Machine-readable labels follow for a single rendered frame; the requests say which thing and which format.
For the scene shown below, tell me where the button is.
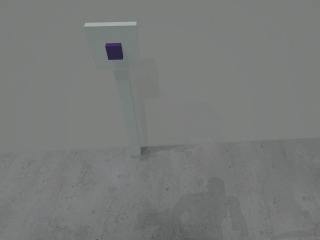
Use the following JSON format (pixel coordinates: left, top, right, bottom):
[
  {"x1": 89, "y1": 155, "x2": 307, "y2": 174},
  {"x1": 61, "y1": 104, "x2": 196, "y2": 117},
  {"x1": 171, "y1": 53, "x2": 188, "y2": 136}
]
[{"x1": 105, "y1": 43, "x2": 123, "y2": 60}]

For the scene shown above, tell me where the panel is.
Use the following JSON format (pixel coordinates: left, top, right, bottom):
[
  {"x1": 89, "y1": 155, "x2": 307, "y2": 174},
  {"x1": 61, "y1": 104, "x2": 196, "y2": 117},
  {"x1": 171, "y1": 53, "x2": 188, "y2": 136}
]
[{"x1": 84, "y1": 21, "x2": 141, "y2": 156}]

